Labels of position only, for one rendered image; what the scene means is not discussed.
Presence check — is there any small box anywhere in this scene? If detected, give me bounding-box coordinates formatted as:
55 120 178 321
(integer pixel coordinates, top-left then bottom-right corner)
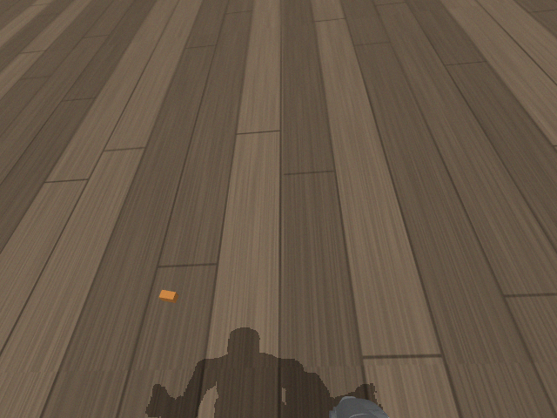
159 290 178 303

